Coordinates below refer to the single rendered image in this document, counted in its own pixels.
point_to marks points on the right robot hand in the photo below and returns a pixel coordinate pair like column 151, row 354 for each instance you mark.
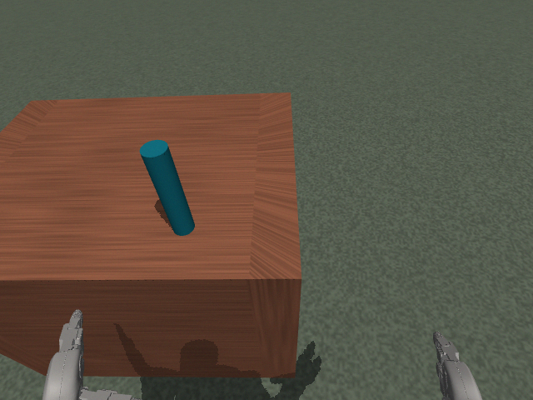
column 456, row 379

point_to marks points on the can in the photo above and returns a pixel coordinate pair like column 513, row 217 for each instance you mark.
column 161, row 168

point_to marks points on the left robot hand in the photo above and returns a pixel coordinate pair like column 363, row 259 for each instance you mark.
column 64, row 380

